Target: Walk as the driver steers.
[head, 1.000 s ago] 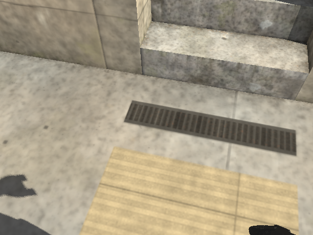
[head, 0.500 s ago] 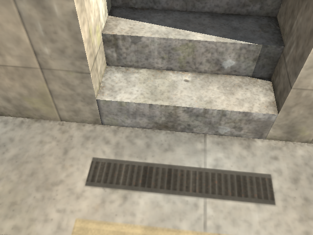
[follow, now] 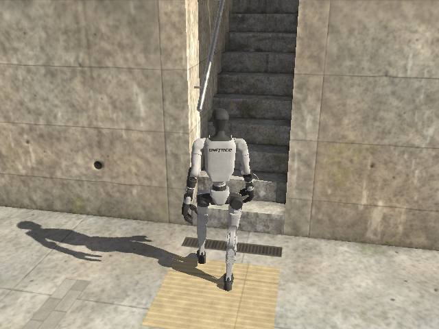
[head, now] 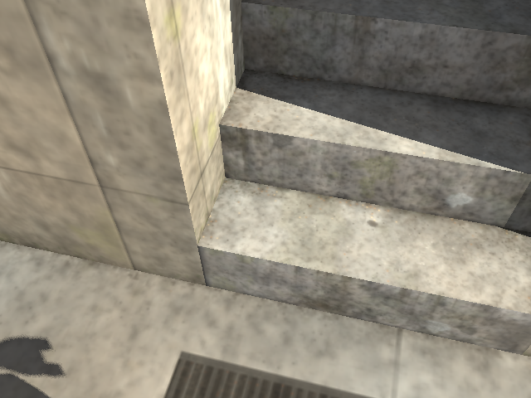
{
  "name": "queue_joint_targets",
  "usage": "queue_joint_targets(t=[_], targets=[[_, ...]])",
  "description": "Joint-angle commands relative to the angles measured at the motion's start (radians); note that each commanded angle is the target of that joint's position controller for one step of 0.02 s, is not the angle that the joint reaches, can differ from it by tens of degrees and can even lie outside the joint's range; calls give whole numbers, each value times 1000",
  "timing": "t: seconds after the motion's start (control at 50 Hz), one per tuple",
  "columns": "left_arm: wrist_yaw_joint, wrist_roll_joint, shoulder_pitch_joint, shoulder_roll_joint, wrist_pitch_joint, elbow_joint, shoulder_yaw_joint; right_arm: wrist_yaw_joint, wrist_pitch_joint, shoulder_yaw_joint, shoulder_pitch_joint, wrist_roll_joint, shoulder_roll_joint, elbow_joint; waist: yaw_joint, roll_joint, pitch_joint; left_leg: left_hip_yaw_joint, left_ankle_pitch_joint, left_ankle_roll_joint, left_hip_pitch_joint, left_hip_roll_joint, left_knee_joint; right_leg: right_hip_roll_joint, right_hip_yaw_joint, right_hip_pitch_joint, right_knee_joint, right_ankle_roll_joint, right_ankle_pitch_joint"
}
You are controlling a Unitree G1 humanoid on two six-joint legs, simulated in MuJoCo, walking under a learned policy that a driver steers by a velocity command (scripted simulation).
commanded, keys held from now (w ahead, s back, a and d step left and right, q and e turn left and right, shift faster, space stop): w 0.28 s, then w+e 0.54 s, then e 0.18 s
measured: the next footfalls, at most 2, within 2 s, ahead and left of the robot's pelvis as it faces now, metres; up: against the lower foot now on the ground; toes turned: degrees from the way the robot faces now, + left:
left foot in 0.14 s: +0.26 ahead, +0.11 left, +0.00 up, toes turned +4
right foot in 0.76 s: +0.43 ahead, -0.19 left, +0.00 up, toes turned -23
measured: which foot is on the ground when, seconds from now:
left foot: up 0.00-0.12, down 0.14-0.78, up 0.80-1.00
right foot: down 0.00-0.16, up 0.18-0.74, down 0.76-1.00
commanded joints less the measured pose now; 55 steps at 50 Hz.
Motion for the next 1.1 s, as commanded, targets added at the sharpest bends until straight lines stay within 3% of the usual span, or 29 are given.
queue_joint_targets(t=[0.02, 0.1, 0.14, 0.16, 0.18, 0.2, 0.22, 0.24, 0.26, 0.28, 0.3, 0.32, 0.4, 0.46, 0.64, 0.7, 0.74, 0.76, 0.78, 0.8, 0.82, 0.84, 0.86, 0.88, 0.9, 0.96, 1.04, 1.08, 1.1], targets=[[11, 7, 74, 134, -9, -10, 18, 0, -22, -4, -136, 5, -48, -89, 2, -112, 77, 35, 12, 20, -5, -30, -104, -295, 133, -2, -51, -106, 419], [27, 21, 7, 170, -11, -14, 30, -7, -48, -26, -84, 8, -96, -80, -53, -110, 36, 37, -123, 76, 128, -75, -201, -327, 114, 88, 92, -89, 700], [25, 19, 0, 161, -5, -7, 28, -31, -62, -47, 161, -1, -122, 4, -144, -89, -96, 67, -146, 117, 438, -128, -288, -273, 67, 27, 384, -59, 811], [22, 9, -16, 131, -8, -36, 16, -46, -70, -69, 353, -27, -186, 48, -211, -30, -215, -110, -254, 172, 710, 34, -290, -233, 45, -178, 650, -43, 557], [7, -38, 68, 57, -9, -57, 5, -52, -66, -96, 440, -37, -282, 62, -176, 207, -314, -611, -432, 309, 988, 307, -395, -41, -22, -575, 1036, 5, -7], [9, -12, 14, 142, -10, -43, 27, -47, -53, -84, 312, -9, -232, 41, -136, 102, -252, -715, -446, 283, 913, 298, -501, -54, 105, -699, 1101, -21, -225], [-1, -11, -72, 158, -10, -61, 34, -44, -48, -64, 202, 9, -167, 17, -99, 39, -139, -522, -443, 254, 767, 254, -504, -125, 124, -698, 1077, -29, -116], [-13, -3, -114, 124, -13, -57, 23, -40, -55, -52, 157, 27, -129, 20, -77, -12, -66, -409, -298, 223, 629, 211, -541, -165, 125, -648, 1014, -23, -44], [-18, 15, -133, 114, -7, -58, 25, -37, -61, -44, 159, 24, -107, 34, -59, -30, -23, -328, -166, 193, 545, 173, -564, -182, 121, -603, 968, -10, -25], [-13, 53, -96, 166, 41, -31, 46, -68, -58, -49, 199, 20, -147, 35, -46, -206, 14, -377, 418, 167, 521, 266, -484, -152, 110, -577, 1018, 41, -31], [-22, 61, -34, 123, 68, -20, 41, -82, -59, -54, 234, 30, -187, 53, -11, -175, -43, -278, 735, 147, 553, 265, -403, -144, 139, -560, 1026, 49, -55], [-26, 61, -22, 109, 82, -18, 40, -89, -66, -54, 246, 36, -190, 58, -3, -68, -82, -187, 885, 128, 547, 235, -355, -120, 137, -563, 1047, 44, -72], [-73, 41, -212, 127, 108, -92, 31, -71, -53, -38, 231, 16, -142, 49, -30, 112, -55, 3, 506, 98, 440, 126, -416, -121, 135, -619, 956, 19, 116], [-84, 24, -322, 143, 112, -141, 23, -81, -52, -42, 274, 15, -173, 54, -71, 83, -1, -13, 350, 109, 473, 158, -486, -132, 142, -680, 785, 44, 218], [-66, 43, -493, 125, 97, -234, 11, -105, -80, -60, 323, 19, -176, 61, -96, 85, 70, 74, 394, 81, 642, 220, -460, -166, 42, -688, 482, 74, 238], [-93, 32, -479, 154, 86, -239, 19, -99, -54, -88, 299, 13, -223, 50, -95, 148, 11, 126, 435, 51, 679, 203, -393, -124, -22, -561, 379, 28, 59], [-75, 33, -412, 162, 75, -225, 29, -96, -32, -92, 317, 23, -230, 48, -83, 112, -42, 136, 533, 55, 696, 196, -211, -60, -65, -458, 288, 2, -5], [-58, 40, -309, 181, 54, -200, 41, -83, -27, -95, 300, 12, -243, 32, -41, 73, -92, 138, 497, 41, 646, 170, -35, -19, -70, -348, 231, -20, 3], [-46, 48, -169, 253, 50, -161, 71, -88, -27, -83, 297, 3, -218, 6, 13, -6, -202, 145, 386, 0, 456, 134, 214, -63, 19, -98, 241, -90, -20], [-17, 95, -194, 366, 36, -214, 95, -85, -47, -26, 290, 14, -63, -59, 21, -247, -270, 214, -495, -72, -35, -99, 525, -440, 589, 199, 207, -204, 353], [12, 34, -164, 388, 60, -179, 110, -89, -48, -29, 237, -5, -83, -60, 2, -207, -311, -16, -567, -71, 10, -53, 704, -421, 529, 135, 207, -257, 974], [4, 35, -133, 304, 52, -179, 90, -66, -60, -36, 277, -2, -131, -22, 14, 0, -332, -100, -420, -37, 8, -20, 626, -387, 459, 126, 229, -209, 563], [2, 25, -216, 265, 47, -189, 82, -63, -69, -31, 228, 5, -111, -22, -17, -24, -201, -86, -344, -44, 3, 15, 544, -340, 395, 3, 180, -172, 474], [3, 4, -248, 220, 43, -197, 68, -63, -62, -27, 185, -20, -122, -43, -34, -69, -155, -83, -330, -48, 35, 22, 479, -308, 386, -76, 148, -152, 481], [10, 6, -292, 190, 40, -210, 57, -64, -47, -23, 179, -38, -121, -35, -47, -91, -155, -77, -303, -59, 79, 9, 445, -287, 355, -122, 138, -143, 528], [24, -3, -259, 207, 37, -217, 54, -65, -11, -22, 147, -32, -117, -57, -46, -136, -192, -81, -296, -81, 124, -40, 347, -279, 314, -104, 202, -94, 917], [42, -1, -211, 229, 66, -240, 65, -87, 32, -24, 86, -26, -121, -80, -27, -155, -196, -80, -277, -99, 86, -76, 296, -260, 341, -126, 226, -75, 890], [53, 13, -206, 215, 79, -250, 63, -95, 52, -30, 107, -18, -110, -74, -28, -210, -214, -64, -321, -94, 95, -106, 430, -270, 386, -155, 234, -129, 823], [57, 11, -224, 198, 86, -266, 54, -99, 64, -35, 98, -13, -117, -77, -30, -175, -186, -78, -327, -102, 91, -103, 486, -272, 392, -209, 226, -163, 765]])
